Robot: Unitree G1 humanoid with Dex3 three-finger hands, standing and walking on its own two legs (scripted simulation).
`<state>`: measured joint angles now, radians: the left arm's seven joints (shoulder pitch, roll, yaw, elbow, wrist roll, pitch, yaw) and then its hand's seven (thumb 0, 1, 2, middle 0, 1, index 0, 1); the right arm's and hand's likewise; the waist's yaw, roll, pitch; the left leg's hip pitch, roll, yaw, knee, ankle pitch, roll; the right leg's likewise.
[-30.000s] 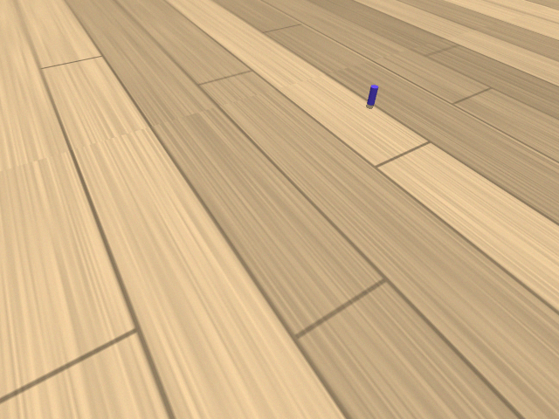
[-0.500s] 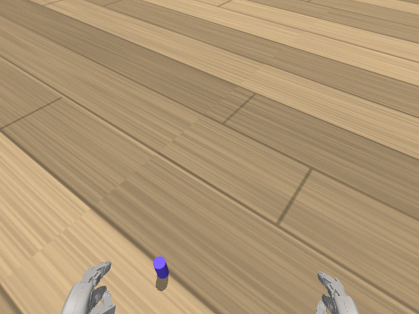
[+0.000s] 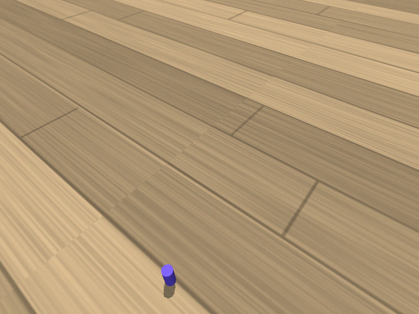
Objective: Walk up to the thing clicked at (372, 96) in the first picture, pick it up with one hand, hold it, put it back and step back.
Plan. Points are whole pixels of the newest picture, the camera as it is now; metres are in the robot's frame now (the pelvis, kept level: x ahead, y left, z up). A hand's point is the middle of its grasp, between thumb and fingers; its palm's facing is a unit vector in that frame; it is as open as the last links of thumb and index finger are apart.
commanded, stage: stand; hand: left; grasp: from above
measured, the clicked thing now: (168, 275) +0.44 +0.20 -0.71
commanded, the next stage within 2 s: step back in 1.96 s
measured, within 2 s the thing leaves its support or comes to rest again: neither
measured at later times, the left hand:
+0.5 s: hand out of the picture +0.05 +0.24 -0.15, palm faces +0.02 -0.94 -0.33, open 7.4 cm
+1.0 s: hand out of the picture +0.07 +0.24 -0.15, palm faces +0.00 -0.95 -0.33, open 7.4 cm
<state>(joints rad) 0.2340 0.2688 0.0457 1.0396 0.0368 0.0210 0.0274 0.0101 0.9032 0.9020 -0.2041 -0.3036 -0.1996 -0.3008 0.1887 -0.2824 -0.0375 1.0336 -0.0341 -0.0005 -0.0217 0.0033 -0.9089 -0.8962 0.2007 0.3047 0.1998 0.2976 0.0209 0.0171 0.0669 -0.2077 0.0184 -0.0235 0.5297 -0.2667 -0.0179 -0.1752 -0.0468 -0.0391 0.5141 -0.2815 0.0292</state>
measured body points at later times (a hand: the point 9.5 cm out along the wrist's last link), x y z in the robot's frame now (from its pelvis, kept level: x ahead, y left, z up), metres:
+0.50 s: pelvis -0.01 +0.00 +0.01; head -0.01 -0.01 +0.46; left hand +0.05 +0.29 -0.13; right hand +0.05 -0.29 -0.13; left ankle +0.01 +0.13 -0.73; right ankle +0.00 -0.14 -0.73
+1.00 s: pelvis +0.01 +0.00 +0.01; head +0.02 +0.00 +0.46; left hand +0.07 +0.29 -0.13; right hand +0.07 -0.29 -0.13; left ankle +0.01 +0.13 -0.73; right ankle +0.00 -0.14 -0.73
